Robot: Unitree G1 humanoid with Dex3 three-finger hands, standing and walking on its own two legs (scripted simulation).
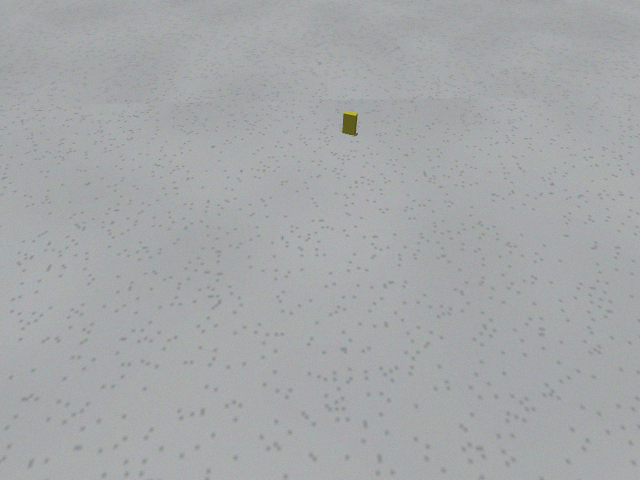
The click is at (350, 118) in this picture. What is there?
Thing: carton on end
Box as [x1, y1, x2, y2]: [342, 111, 357, 134]
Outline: 345,111 343,113 342,132 354,134 357,113
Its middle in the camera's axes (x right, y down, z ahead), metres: +0.18 -0.65 +2.13
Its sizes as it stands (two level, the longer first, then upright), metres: 0.071 0.030 0.123
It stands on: the floor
